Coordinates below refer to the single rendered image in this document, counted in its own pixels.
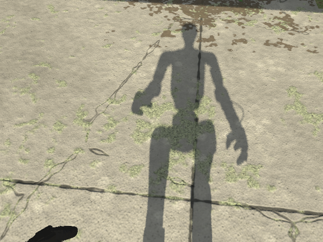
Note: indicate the left robot hand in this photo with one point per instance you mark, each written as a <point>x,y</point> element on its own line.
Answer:
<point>54,234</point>

